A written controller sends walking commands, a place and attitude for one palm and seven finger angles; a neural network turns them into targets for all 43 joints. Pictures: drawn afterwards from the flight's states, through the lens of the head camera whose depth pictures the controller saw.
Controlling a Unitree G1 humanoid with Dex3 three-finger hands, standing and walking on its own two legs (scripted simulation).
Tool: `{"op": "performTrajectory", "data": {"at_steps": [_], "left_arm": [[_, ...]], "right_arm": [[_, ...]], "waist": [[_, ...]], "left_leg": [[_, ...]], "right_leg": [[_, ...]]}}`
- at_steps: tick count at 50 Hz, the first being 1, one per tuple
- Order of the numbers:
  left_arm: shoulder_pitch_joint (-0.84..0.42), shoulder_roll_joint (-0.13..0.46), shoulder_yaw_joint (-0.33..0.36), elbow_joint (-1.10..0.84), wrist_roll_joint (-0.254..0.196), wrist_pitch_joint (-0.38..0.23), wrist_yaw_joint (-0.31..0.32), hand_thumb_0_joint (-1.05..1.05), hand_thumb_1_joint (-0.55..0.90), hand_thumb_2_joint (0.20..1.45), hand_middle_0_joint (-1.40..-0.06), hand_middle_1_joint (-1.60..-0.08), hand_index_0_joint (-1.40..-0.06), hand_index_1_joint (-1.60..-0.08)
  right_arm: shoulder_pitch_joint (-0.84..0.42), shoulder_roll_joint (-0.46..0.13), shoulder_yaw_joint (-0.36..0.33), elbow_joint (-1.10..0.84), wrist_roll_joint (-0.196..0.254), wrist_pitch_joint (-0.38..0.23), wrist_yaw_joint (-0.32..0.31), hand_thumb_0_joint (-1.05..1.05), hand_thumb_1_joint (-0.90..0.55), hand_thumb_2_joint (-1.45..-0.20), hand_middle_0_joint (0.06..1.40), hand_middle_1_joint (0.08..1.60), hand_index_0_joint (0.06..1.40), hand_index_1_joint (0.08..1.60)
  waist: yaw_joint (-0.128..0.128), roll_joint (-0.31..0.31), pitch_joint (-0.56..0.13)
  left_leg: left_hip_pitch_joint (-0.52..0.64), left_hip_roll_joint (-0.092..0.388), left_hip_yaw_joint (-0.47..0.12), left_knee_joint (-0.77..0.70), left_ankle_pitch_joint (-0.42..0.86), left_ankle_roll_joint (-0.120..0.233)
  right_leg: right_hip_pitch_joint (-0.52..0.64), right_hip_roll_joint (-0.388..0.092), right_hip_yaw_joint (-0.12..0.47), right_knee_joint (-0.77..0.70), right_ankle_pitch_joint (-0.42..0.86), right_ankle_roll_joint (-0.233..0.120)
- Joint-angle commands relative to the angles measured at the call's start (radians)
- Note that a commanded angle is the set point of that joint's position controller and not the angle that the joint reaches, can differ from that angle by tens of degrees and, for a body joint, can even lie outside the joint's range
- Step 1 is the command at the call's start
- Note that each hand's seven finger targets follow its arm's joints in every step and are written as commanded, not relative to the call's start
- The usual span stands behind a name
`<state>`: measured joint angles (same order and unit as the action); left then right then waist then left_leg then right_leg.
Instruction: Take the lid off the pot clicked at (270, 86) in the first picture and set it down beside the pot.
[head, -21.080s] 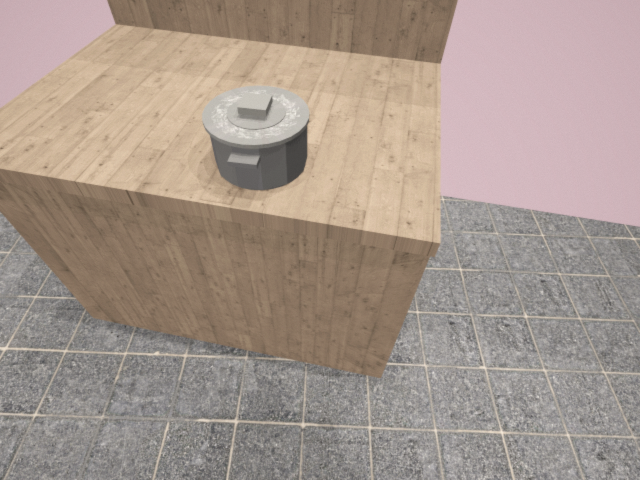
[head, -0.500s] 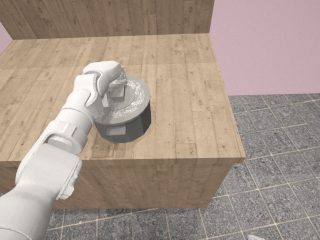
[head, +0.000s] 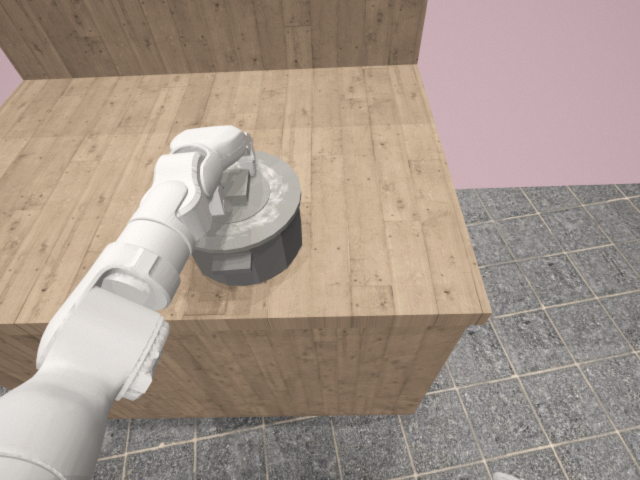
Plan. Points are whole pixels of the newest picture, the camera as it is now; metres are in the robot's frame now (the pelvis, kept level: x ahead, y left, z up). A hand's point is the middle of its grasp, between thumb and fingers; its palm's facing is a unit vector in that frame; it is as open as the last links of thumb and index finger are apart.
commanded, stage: close the fingers and squeeze the knob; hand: left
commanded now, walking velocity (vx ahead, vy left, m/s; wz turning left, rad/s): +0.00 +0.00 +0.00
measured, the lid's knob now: (230, 186) +0.49 +0.12 +0.08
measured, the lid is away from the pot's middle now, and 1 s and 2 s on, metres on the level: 0.00 0.00 0.01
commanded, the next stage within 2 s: lift the lid straight up in 0.82 s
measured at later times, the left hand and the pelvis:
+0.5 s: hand (219, 187) +0.47 +0.12 +0.11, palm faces -0.34 -0.05 -0.94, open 9.2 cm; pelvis +0.00 +0.00 +0.00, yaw +0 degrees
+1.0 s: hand (220, 190) +0.46 +0.12 +0.11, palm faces -0.34 -0.03 -0.94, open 9.1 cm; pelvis +0.00 +0.00 +0.00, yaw +0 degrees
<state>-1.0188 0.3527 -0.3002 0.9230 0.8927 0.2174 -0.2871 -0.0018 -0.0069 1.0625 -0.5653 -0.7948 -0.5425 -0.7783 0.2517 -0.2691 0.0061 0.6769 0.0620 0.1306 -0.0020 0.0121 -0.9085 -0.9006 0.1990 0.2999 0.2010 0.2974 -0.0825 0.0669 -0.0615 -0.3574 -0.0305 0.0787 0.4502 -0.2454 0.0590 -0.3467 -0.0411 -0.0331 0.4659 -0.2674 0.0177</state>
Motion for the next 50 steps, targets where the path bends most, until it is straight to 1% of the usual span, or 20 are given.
{"op": "performTrajectory", "data": {"at_steps": [1,3,6,8,10,14,16,19,23,27,28,31,33,39,42,43,44,45,47,50], "left_arm": [[-0.515,0.199,0.085,-0.175,0.01,-0.013,0.03,0.0,0.098,1.01,-0.602,-0.929,-0.602,-0.929],[-0.52,0.232,0.105,-0.192,0.014,-0.014,0.034,0.0,0.122,0.996,-0.612,-0.945,-0.612,-0.945],[-0.46,0.208,0.094,-0.143,0.011,-0.015,0.024,0.0,0.158,0.973,-0.629,-0.966,-0.629,-0.966],[-0.468,0.241,0.11,-0.156,0.018,-0.017,0.026,0.0,0.183,0.956,-0.641,-0.979,-0.641,-0.979],[-0.492,0.207,0.081,-0.182,0.023,-0.017,0.027,0.0,0.209,0.938,-0.654,-0.99,-0.654,-0.99],[-0.475,0.213,0.084,-0.18,0.023,-0.019,0.027,0.0,0.18,0.999,-0.636,-0.954,-0.624,-0.94],[-0.526,0.184,0.066,-0.264,0.016,-0.024,0.028,0.0,0.185,1.012,-0.636,-0.95,-0.621,-0.934],[-0.455,0.238,0.113,-0.187,0.018,-0.01,0.034,0.0,0.204,1.028,-0.643,-0.951,-0.623,-0.932],[-0.513,0.18,0.06,-0.263,0.016,-0.009,0.032,0.0,0.241,1.047,-0.655,-0.952,-0.631,-0.934],[-0.466,0.217,0.098,-0.255,0.015,-0.004,0.034,0.0,0.285,1.065,-0.667,-0.955,-0.643,-0.938],[-0.48,0.177,0.063,-0.279,0.009,-0.002,0.031,0.0,0.298,1.069,-0.671,-0.955,-0.645,-0.939],[-0.496,0.156,0.048,-0.266,0.0,0.005,0.028,0.0,0.336,1.08,-0.679,-0.955,-0.653,-0.944],[-0.499,0.212,0.086,-0.261,0.009,0.011,0.033,0.0,0.363,1.087,-0.684,-0.955,-0.657,-0.946],[-0.506,0.163,0.046,-0.245,0.008,0.012,0.022,0.0,0.446,1.105,-0.696,-0.956,-0.671,-0.954],[-0.5,0.181,0.063,-0.282,0.012,0.001,0.026,0.0,0.48,1.11,-0.702,-0.958,-0.677,-0.957],[-0.47,0.142,0.037,-0.261,0.009,0.005,0.023,0.0,0.488,1.111,-0.703,-0.958,-0.679,-0.958],[-0.489,0.175,0.063,-0.277,0.01,0.005,0.026,0.0,0.494,1.11,-0.704,-0.958,-0.679,-0.959],[-0.482,0.161,0.051,-0.287,0.009,0.005,0.025,0.0,0.5,1.11,-0.704,-0.958,-0.68,-0.959],[-0.499,0.175,0.061,-0.303,0.004,0.002,0.027,0.0,0.509,1.109,-0.705,-0.957,-0.68,-0.959],[-0.598,0.147,0.029,-0.337,0.005,0.009,0.032,0.0,0.517,1.108,-0.706,-0.956,-0.68,-0.96]], "right_arm": [[0.013,-0.133,-0.05,-0.096,-0.002,-0.032,-0.015,0.0,-0.9,-0.9,0.2,0.3,0.2,0.3],[0.011,-0.132,-0.047,-0.101,-0.003,-0.033,-0.016,0.0,-0.9,-0.9,0.2,0.3,0.2,0.3],[0.012,-0.132,-0.046,-0.104,-0.001,-0.031,-0.019,0.0,-0.9,-0.9,0.2,0.3,0.2,0.3],[0.009,-0.134,-0.045,-0.104,0.002,-0.029,-0.019,0.0,-0.9,-0.9,0.2,0.3,0.2,0.3],[0.006,-0.128,-0.047,-0.104,0.001,-0.031,-0.017,0.0,-0.9,-0.9,0.2,0.3,0.2,0.3],[0.006,-0.131,-0.046,-0.104,0.002,-0.025,-0.014,0.0,-0.9,-0.9,0.2,0.3,0.2,0.3],[0.001,-0.127,-0.055,-0.11,-0.001,-0.029,-0.01,0.0,-0.9,-0.9,0.2,0.3,0.2,0.3],[0.006,-0.133,-0.049,-0.103,0.0,-0.026,-0.009,0.0,-0.9,-0.9,0.2,0.3,0.2,0.3],[-0.01,-0.125,-0.052,-0.109,0.001,-0.03,-0.006,0.0,-0.9,-0.9,0.2,0.3,0.2,0.3],[-0.008,-0.13,-0.052,-0.108,-0.001,-0.028,-0.001,0.0,-0.9,-0.9,0.2,0.3,0.2,0.3],[-0.016,-0.125,-0.051,-0.113,0.0,-0.028,0.001,0.0,-0.9,-0.9,0.2,0.3,0.2,0.3],[-0.018,-0.126,-0.051,-0.106,0.002,-0.023,0.0,0.0,-0.9,-0.9,0.2,0.3,0.2,0.3],[-0.021,-0.13,-0.049,-0.105,0.002,-0.024,-0.003,0.0,-0.9,-0.9,0.2,0.3,0.2,0.3],[-0.021,-0.124,-0.046,-0.102,0.004,-0.024,-0.005,0.0,-0.9,-0.9,0.2,0.3,0.2,0.3],[-0.023,-0.124,-0.048,-0.108,0.0,-0.029,-0.002,0.0,-0.9,-0.9,0.2,0.3,0.2,0.3],[-0.024,-0.119,-0.047,-0.111,0.0,-0.029,-0.001,0.0,-0.9,-0.9,0.2,0.3,0.2,0.3],[-0.02,-0.124,-0.049,-0.103,0.0,-0.026,-0.001,0.0,-0.9,-0.9,0.2,0.3,0.2,0.3],[-0.027,-0.121,-0.048,-0.111,0.001,-0.026,0.001,0.0,-0.9,-0.9,0.2,0.3,0.2,0.3],[-0.025,-0.123,-0.049,-0.109,-0.001,-0.027,0.0,0.0,-0.9,-0.9,0.2,0.3,0.2,0.3],[-0.019,-0.12,-0.052,-0.097,0.001,-0.034,-0.002,0.0,-0.9,-0.9,0.2,0.3,0.2,0.3]], "waist": [[-0.013,-0.112,-0.401],[-0.007,-0.084,-0.429],[-0.008,-0.103,-0.385],[-0.005,-0.115,-0.392],[-0.009,-0.086,-0.402],[-0.008,-0.082,-0.397],[-0.013,-0.062,-0.44],[-0.001,-0.097,-0.415],[-0.011,-0.061,-0.441],[-0.001,-0.079,-0.452],[-0.006,-0.075,-0.454],[-0.013,-0.095,-0.424],[-0.005,-0.087,-0.437],[-0.016,-0.099,-0.409],[-0.006,-0.056,-0.444],[-0.007,-0.067,-0.437],[-0.007,-0.075,-0.436],[-0.005,-0.075,-0.439],[-0.008,-0.072,-0.452],[-0.023,-0.064,-0.451]], "left_leg": [[0.27,0.003,-0.078,0.012,0.406,0.022],[0.285,0.0,-0.077,0.014,0.417,0.022],[0.248,-0.001,-0.068,0.015,0.418,0.024],[0.25,0.0,-0.067,0.014,0.413,0.025],[0.274,0.0,-0.072,0.018,0.434,0.024],[0.275,0.006,-0.075,0.02,0.451,0.02],[0.318,0.009,-0.085,0.03,0.499,0.023],[0.278,0.006,-0.074,0.023,0.452,0.022],[0.326,0.007,-0.084,0.031,0.506,0.022],[0.328,0.01,-0.089,0.033,0.525,0.021],[0.333,0.008,-0.088,0.032,0.528,0.021],[0.303,0.007,-0.083,0.027,0.481,0.021],[0.299,0.004,-0.078,0.021,0.455,0.021],[0.304,0.004,-0.08,0.024,0.461,0.022],[0.337,0.007,-0.093,0.031,0.513,0.018],[0.332,0.005,-0.09,0.032,0.507,0.019],[0.332,0.009,-0.092,0.029,0.502,0.018],[0.331,0.007,-0.09,0.029,0.506,0.018],[0.336,0.006,-0.093,0.033,0.514,0.02],[0.362,0.008,-0.1,0.031,0.508,0.018]], "right_leg": [[0.081,0.052,-0.011,-0.015,0.416,-0.051],[0.099,0.052,-0.006,-0.009,0.434,-0.05],[0.099,0.052,-0.008,-0.016,0.446,-0.05],[0.111,0.052,-0.004,-0.015,0.45,-0.048],[0.091,0.053,-0.007,-0.012,0.446,-0.049],[0.085,0.055,-0.012,-0.009,0.441,-0.049],[0.074,0.053,-0.011,-0.009,0.448,-0.05],[0.104,0.055,-0.01,-0.01,0.451,-0.048],[0.077,0.055,-0.011,-0.006,0.459,-0.048],[0.091,0.055,-0.011,-0.003,0.465,-0.047],[0.088,0.055,-0.012,-0.004,0.469,-0.046],[0.083,0.054,-0.015,-0.011,0.452,-0.048],[0.107,0.054,-0.009,-0.007,0.46,-0.047],[0.082,0.056,-0.013,-0.01,0.454,-0.047],[0.079,0.055,-0.012,-0.003,0.454,-0.05],[0.077,0.056,-0.014,-0.005,0.451,-0.048],[0.081,0.056,-0.015,-0.006,0.451,-0.049],[0.086,0.055,-0.014,-0.005,0.456,-0.049],[0.093,0.055,-0.012,-0.006,0.464,-0.048],[0.064,0.059,-0.019,-0.007,0.45,-0.049]]}}
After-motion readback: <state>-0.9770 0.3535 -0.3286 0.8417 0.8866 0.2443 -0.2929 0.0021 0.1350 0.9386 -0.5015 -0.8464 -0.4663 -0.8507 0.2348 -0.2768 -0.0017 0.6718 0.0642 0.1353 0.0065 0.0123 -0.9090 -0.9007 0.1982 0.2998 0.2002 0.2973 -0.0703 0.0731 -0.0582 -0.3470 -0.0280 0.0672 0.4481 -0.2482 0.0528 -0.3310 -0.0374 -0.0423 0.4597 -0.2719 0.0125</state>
